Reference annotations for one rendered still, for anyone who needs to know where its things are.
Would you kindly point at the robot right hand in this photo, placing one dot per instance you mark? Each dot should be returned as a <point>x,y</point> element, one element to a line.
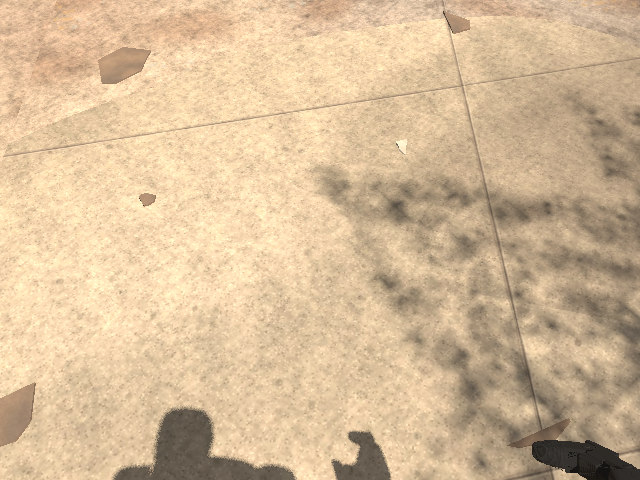
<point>590,460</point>

